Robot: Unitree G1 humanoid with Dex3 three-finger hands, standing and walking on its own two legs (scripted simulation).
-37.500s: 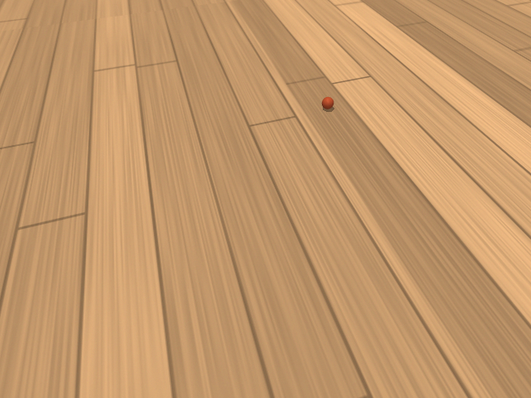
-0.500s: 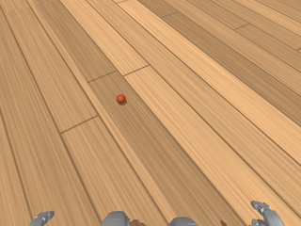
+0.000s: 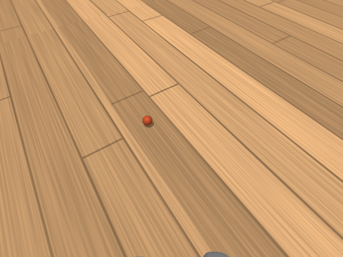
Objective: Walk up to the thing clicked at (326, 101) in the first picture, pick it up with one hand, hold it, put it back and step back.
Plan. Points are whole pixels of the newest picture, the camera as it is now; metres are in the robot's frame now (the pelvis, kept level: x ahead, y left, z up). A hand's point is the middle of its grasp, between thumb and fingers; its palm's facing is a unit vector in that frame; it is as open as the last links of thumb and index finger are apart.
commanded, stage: step back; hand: left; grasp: from above
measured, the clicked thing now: (147, 120) +1.09 +0.22 -0.73
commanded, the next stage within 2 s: stand in 0.48 s
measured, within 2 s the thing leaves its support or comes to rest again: neither
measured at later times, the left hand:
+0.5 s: hand (78, 255) +0.14 +0.25 -0.14, palm faces +0.05 -0.92 -0.38, open 7.4 cm
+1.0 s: hand out of the picture +0.13 +0.25 -0.14, palm faces +0.01 -0.94 -0.33, open 7.4 cm
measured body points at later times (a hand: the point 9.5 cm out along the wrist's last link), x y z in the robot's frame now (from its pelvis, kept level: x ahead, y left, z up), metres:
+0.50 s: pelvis +0.04 -0.01 -0.01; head +0.07 -0.02 +0.44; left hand +0.14 +0.30 -0.12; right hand +0.11 -0.32 -0.14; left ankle +0.05 +0.13 -0.73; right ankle +0.07 -0.14 -0.73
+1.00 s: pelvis +0.05 +0.00 +0.02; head +0.06 +0.00 +0.47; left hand +0.13 +0.30 -0.11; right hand +0.18 -0.29 -0.11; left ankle +0.05 +0.13 -0.73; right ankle +0.07 -0.14 -0.73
